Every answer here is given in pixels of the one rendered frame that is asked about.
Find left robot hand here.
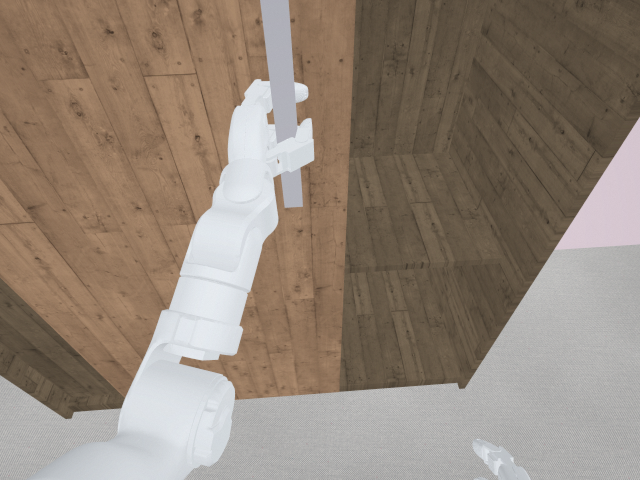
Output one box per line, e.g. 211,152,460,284
228,79,314,178

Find robot left upper arm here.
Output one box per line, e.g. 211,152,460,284
26,360,235,480

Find handle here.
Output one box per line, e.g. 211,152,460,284
260,0,303,208

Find wardrobe door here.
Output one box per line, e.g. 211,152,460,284
0,278,120,397
0,0,356,400

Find right robot hand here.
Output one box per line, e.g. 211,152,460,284
472,439,531,480

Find left robot forearm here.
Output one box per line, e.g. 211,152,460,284
118,159,278,431

